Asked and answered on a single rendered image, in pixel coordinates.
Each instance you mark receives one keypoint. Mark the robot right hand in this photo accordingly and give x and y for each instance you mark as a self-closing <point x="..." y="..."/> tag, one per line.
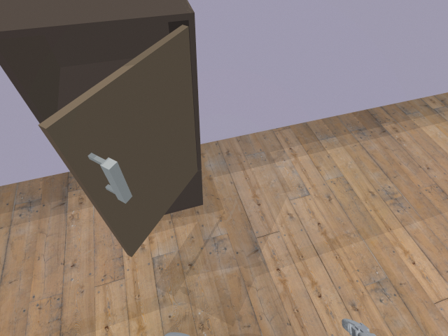
<point x="355" y="328"/>

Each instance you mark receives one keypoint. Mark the cupboard door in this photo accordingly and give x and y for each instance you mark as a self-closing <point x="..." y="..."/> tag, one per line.
<point x="141" y="116"/>

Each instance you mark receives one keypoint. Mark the handle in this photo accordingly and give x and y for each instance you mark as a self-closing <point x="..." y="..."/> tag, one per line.
<point x="113" y="173"/>

